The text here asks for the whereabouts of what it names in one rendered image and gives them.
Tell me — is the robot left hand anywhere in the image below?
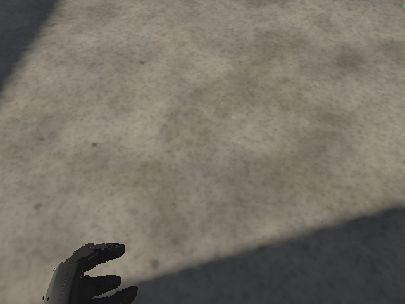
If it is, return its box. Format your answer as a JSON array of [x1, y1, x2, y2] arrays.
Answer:
[[42, 243, 138, 304]]

